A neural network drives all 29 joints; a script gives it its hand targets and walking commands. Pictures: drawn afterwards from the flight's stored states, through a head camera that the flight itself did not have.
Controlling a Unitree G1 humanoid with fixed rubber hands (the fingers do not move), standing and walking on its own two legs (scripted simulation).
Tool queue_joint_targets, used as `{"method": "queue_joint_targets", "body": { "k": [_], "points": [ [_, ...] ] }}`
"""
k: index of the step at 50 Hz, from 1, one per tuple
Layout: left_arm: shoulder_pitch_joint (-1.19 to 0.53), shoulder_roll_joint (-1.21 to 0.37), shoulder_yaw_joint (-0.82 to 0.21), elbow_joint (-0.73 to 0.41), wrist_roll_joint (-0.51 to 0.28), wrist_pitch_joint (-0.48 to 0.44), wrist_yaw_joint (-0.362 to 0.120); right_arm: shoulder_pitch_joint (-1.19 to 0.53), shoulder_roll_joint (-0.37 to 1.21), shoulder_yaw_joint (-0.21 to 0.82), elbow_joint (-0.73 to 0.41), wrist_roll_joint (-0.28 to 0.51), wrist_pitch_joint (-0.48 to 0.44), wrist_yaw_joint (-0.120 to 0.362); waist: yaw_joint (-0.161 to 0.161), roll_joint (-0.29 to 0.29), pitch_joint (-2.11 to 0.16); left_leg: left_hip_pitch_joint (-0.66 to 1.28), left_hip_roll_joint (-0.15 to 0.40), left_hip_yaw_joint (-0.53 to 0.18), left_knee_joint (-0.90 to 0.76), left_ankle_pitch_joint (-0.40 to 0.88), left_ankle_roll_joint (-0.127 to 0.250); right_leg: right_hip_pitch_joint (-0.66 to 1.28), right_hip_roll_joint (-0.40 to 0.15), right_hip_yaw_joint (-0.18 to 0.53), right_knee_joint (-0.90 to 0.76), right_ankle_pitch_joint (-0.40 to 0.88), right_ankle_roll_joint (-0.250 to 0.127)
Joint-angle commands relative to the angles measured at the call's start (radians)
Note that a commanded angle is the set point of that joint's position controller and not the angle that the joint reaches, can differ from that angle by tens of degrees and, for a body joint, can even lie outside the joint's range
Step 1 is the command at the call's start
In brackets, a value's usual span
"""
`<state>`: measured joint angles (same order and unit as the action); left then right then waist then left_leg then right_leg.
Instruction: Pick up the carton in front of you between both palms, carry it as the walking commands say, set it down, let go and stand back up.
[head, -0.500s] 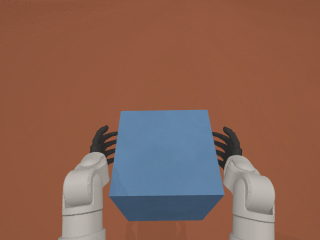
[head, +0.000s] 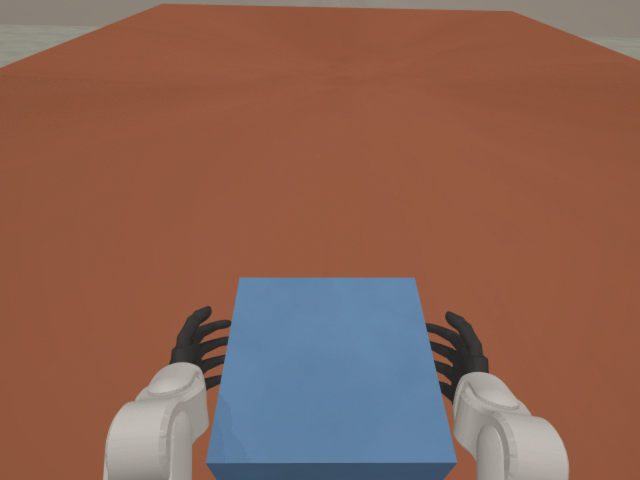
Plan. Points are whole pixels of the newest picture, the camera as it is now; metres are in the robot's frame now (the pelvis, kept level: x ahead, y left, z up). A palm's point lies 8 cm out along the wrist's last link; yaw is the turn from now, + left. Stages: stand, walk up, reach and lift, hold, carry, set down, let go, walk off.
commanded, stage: carry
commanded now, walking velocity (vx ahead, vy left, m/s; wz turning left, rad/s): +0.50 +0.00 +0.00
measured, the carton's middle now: (326, 404) +0.24 +0.00 +0.02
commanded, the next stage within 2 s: none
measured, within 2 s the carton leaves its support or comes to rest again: neither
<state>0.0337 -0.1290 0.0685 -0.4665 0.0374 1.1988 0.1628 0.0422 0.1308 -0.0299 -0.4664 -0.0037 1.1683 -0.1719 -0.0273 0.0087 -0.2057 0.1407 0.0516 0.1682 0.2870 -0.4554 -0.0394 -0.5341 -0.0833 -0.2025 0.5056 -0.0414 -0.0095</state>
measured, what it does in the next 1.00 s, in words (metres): walks ahead: right foot, then left foot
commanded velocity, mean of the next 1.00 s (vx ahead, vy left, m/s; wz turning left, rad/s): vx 0.12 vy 0.00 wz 0.00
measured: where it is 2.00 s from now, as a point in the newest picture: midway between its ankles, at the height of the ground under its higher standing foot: outside the picture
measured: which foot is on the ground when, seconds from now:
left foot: down 0.00-0.06, up 0.08-0.48, down 0.50-1.00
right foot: up 0.00-0.00, down 0.02-0.50, up 0.52-0.66, down 0.68-1.00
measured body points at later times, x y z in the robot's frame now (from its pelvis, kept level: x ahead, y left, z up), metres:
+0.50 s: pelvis +0.29 +0.01 +0.01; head +0.26 +0.01 +0.46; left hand +0.53 +0.17 +0.10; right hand +0.53 -0.14 +0.11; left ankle +0.43 +0.11 -0.72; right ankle +0.17 -0.11 -0.72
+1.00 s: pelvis +0.43 +0.01 +0.01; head +0.39 +0.01 +0.46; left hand +0.67 +0.16 +0.10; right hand +0.67 -0.14 +0.10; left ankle +0.43 +0.11 -0.72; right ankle +0.33 -0.11 -0.72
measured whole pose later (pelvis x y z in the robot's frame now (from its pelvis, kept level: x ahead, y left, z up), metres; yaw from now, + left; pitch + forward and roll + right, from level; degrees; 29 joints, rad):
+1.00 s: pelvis +0.43 +0.01 +0.01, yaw -1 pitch +4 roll +1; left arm 0.02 -0.13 0.07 -0.45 0.04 1.18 0.15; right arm 0.02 0.13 -0.04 -0.45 -0.01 1.16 -0.16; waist 0.00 -0.01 -0.18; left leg -0.33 0.07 0.23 0.55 -0.28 0.02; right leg -0.16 -0.07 -0.12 0.51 -0.40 0.03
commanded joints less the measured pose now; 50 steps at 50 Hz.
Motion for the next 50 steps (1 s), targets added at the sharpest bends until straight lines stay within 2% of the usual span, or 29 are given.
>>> {"method": "queue_joint_targets", "body": {
  "k": [1, 2, 3, 4, 5, 6, 7, 9, 13, 17, 20, 21, 22, 23, 24, 25, 26, 27, 29, 30, 32, 33, 35, 36, 37, 39, 41, 45, 50],
  "points": [
    [-0.348, -0.560, -0.484, -0.031, -0.177, -0.051, -0.008, -0.365, 0.618, 0.496, -0.075, 0.163, -0.013, 0.002, 0.050, -0.365, -0.227, -0.740, -0.071, 0.001, 0.903, 0.030, 0.002, 0.789, -0.362, 0.730, -0.259, -0.278, -0.205],
    [-0.358, -0.629, -0.494, -0.055, -0.202, -0.063, -0.024, -0.390, 0.673, 0.525, -0.101, 0.176, -0.024, 0.012, 0.048, -0.306, -0.215, -0.838, -0.025, -0.109, 1.028, 0.004, 0.028, 0.795, -0.352, 0.688, -0.272, -0.125, -0.216],
    [-0.346, -0.690, -0.505, -0.059, -0.216, -0.076, -0.039, -0.408, 0.731, 0.544, -0.111, 0.195, -0.035, 0.027, 0.043, -0.198, -0.207, -0.828, 0.022, -0.142, 1.048, 0.031, 0.043, 0.727, -0.301, 0.554, -0.237, 0.033, -0.165],
    [-0.389, -0.739, -0.530, -0.083, -0.220, -0.090, -0.051, -0.398, 0.778, 0.552, -0.084, 0.188, -0.045, 0.038, 0.043, -0.126, -0.202, -0.809, 0.042, -0.156, 1.016, 0.053, 0.046, 0.658, -0.300, 0.489, -0.237, 0.011, -0.146],
    [-0.398, -0.767, -0.538, -0.095, -0.214, -0.103, -0.060, -0.389, 0.815, 0.559, -0.067, 0.186, -0.057, 0.049, 0.041, -0.093, -0.187, -0.777, 0.070, -0.177, 0.958, 0.125, 0.051, 0.582, -0.275, 0.426, -0.268, -0.063, -0.129],
    [-0.404, -0.787, -0.555, -0.109, -0.219, -0.113, -0.070, -0.379, 0.842, 0.561, -0.064, 0.178, -0.069, 0.057, 0.035, -0.088, -0.173, -0.737, 0.093, -0.175, 0.878, 0.160, 0.048, 0.519, -0.251, 0.350, -0.296, -0.139, -0.099],
    [-0.403, -0.796, -0.573, -0.117, -0.227, -0.120, -0.080, -0.354, 0.852, 0.560, -0.059, 0.168, -0.079, 0.060, 0.033, -0.098, -0.160, -0.728, 0.087, -0.153, 0.819, 0.180, 0.047, 0.486, -0.236, 0.306, -0.320, -0.198, -0.086],
    [-0.384, -0.791, -0.591, -0.121, -0.235, -0.127, -0.096, -0.322, 0.857, 0.557, -0.057, 0.141, -0.094, 0.060, 0.035, -0.119, -0.128, -0.733, 0.084, -0.115, 0.715, 0.218, 0.044, 0.457, -0.228, 0.253, -0.365, -0.257, -0.095],
    [-0.344, -0.727, -0.594, -0.126, -0.228, -0.125, -0.103, -0.281, 0.810, 0.545, -0.061, 0.114, -0.096, 0.054, 0.034, -0.131, -0.037, -0.737, 0.084, -0.061, 0.439, 0.328, 0.028, 0.440, -0.214, 0.168, -0.418, -0.249, -0.113],
    [-0.340, -0.652, -0.581, -0.167, -0.224, -0.110, -0.081, -0.300, 0.739, 0.546, -0.103, 0.134, -0.079, 0.041, 0.040, -0.135, 0.024, -0.670, 0.035, 0.021, 0.291, 0.396, 0.026, 0.459, -0.183, 0.054, -0.324, 0.082, -0.089],
    [-0.325, -0.588, -0.553, -0.172, -0.209, -0.088, -0.050, -0.308, 0.667, 0.542, -0.124, 0.157, -0.055, 0.024, 0.045, -0.145, 0.012, -0.569, 0.012, 0.051, 0.230, 0.464, 0.030, 0.464, -0.163, 0.016, -0.210, 0.200, -0.063],
    [-0.325, -0.569, -0.543, -0.169, -0.203, -0.079, -0.039, -0.297, 0.643, 0.535, -0.117, 0.161, -0.047, 0.019, 0.038, -0.132, 0.003, -0.492, -0.002, 0.070, 0.179, 0.507, 0.030, 0.447, -0.139, -0.012, -0.139, 0.214, -0.044],
    [-0.324, -0.548, -0.534, -0.159, -0.193, -0.069, -0.029, -0.283, 0.614, 0.524, -0.106, 0.158, -0.039, 0.013, 0.029, -0.084, -0.011, -0.390, 0.004, 0.064, 0.107, 0.552, 0.038, 0.413, -0.102, -0.035, -0.035, 0.216, -0.014],
    [-0.318, -0.525, -0.525, -0.148, -0.184, -0.058, -0.019, -0.283, 0.580, 0.505, -0.101, 0.156, -0.031, 0.007, 0.028, -0.031, -0.047, -0.230, 0.085, 0.002, 0.107, 0.750, 0.059, 0.312, -0.082, -0.038, 0.060, 0.140, 0.023],
    [-0.320, -0.510, -0.524, -0.151, -0.182, -0.046, -0.010, -0.278, 0.545, 0.486, -0.093, 0.152, -0.025, 0.001, 0.023, 0.101, -0.119, -0.037, 0.255, -0.183, 0.168, 1.108, 0.114, 0.156, -0.032, -0.030, 0.202, -0.072, 0.064],
    [-0.322, -0.510, -0.537, -0.153, -0.187, -0.035, -0.006, -0.261, 0.535, 0.466, -0.087, 0.152, -0.022, -0.006, 0.015, 0.242, -0.209, 0.016, 0.358, -0.357, 0.123, 1.257, 0.205, 0.120, 0.022, 0.038, 0.317, -0.374, 0.083],
    [-0.325, -0.518, -0.542, -0.146, -0.198, -0.030, -0.002, -0.249, 0.551, 0.454, -0.079, 0.157, -0.016, -0.008, 0.010, 0.198, -0.235, 0.042, 0.352, -0.334, 0.119, 1.188, 0.236, 0.088, 0.023, 0.116, 0.337, -0.548, 0.054],
    [-0.347, -0.551, -0.551, -0.177, -0.219, -0.035, -0.006, -0.263, 0.588, 0.469, -0.110, 0.179, -0.023, -0.001, 0.011, 0.171, -0.234, 0.030, 0.350, -0.323, 0.094, 1.079, 0.243, 0.070, 0.018, 0.119, 0.307, -0.565, 0.046],
    [-0.382, -0.640, -0.569, -0.178, -0.236, -0.049, -0.024, -0.318, 0.681, 0.490, -0.133, 0.199, -0.040, 0.019, 0.016, 0.160, -0.218, -0.062, 0.278, -0.226, 0.044, 0.917, 0.174, 0.142, -0.004, 0.134, 0.127, -0.544, 0.041],
    [-0.389, -0.677, -0.577, -0.183, -0.238, -0.059, -0.032, -0.331, 0.719, 0.507, -0.139, 0.202, -0.048, 0.030, 0.019, 0.155, -0.220, -0.099, 0.243, -0.180, 0.041, 0.805, 0.149, 0.203, 0.001, 0.119, 0.040, -0.497, 0.045],
    [-0.379, -0.717, -0.589, -0.179, -0.218, -0.075, -0.044, -0.335, 0.764, 0.536, -0.137, 0.201, -0.060, 0.051, 0.026, 0.137, -0.232, -0.155, 0.193, -0.118, 0.058, 0.595, 0.103, 0.322, 0.013, 0.083, -0.120, -0.244, 0.052],
    [-0.377, -0.728, -0.585, -0.186, -0.214, -0.080, -0.048, -0.347, 0.773, 0.549, -0.149, 0.208, -0.064, 0.060, 0.025, 0.109, -0.231, -0.207, 0.184, -0.103, 0.059, 0.522, 0.088, 0.385, -0.004, 0.090, -0.121, -0.159, 0.045],
    [-0.388, -0.718, -0.581, -0.198, -0.210, -0.080, -0.055, -0.379, 0.760, 0.560, -0.167, 0.208, -0.061, 0.068, 0.026, 0.026, -0.190, -0.261, 0.162, -0.069, 0.097, 0.469, 0.060, 0.386, -0.070, 0.133, -0.121, -0.086, 0.025],
    [-0.386, -0.704, -0.577, -0.193, -0.204, -0.077, -0.054, -0.393, 0.748, 0.566, -0.173, 0.208, -0.056, 0.067, 0.020, -0.004, -0.154, -0.273, 0.147, -0.049, 0.119, 0.491, 0.061, 0.345, -0.086, 0.151, -0.113, -0.036, 0.021],
    [-0.379, -0.682, -0.572, -0.174, -0.192, -0.068, -0.052, -0.383, 0.732, 0.558, -0.145, 0.200, -0.047, 0.064, 0.019, 0.004, -0.140, -0.278, 0.142, -0.052, 0.127, 0.518, 0.060, 0.345, -0.097, 0.147, -0.090, 0.010, 0.021],
    [-0.364, -0.650, -0.558, -0.151, -0.185, -0.054, -0.048, -0.367, 0.697, 0.547, -0.129, 0.191, -0.034, 0.058, 0.019, -0.008, -0.138, -0.267, 0.143, -0.062, 0.173, 0.716, 0.066, 0.360, -0.094, 0.131, -0.051, 0.098, 0.031],
    [-0.322, -0.610, -0.543, -0.125, -0.181, -0.044, -0.043, -0.323, 0.661, 0.528, -0.100, 0.175, -0.021, 0.045, 0.020, -0.020, -0.145, -0.258, 0.141, -0.056, 0.235, 0.810, 0.066, 0.361, -0.093, 0.132, -0.036, 0.224, 0.033],
    [-0.327, -0.585, -0.523, -0.101, -0.178, -0.037, -0.038, -0.315, 0.644, 0.501, -0.066, 0.150, -0.011, 0.028, 0.023, -0.041, -0.133, -0.271, 0.123, -0.041, 0.279, 0.851, 0.060, 0.356, -0.083, 0.129, -0.010, 0.364, 0.038],
    [-0.404, -0.641, -0.546, -0.140, -0.209, -0.048, -0.047, -0.365, 0.700, 0.511, -0.087, 0.163, -0.022, 0.031, 0.026, -0.018, -0.128, -0.257, 0.117, -0.036, 0.292, 0.832, 0.058, 0.340, -0.078, 0.130, -0.006, 0.355, 0.036]
  ]
}}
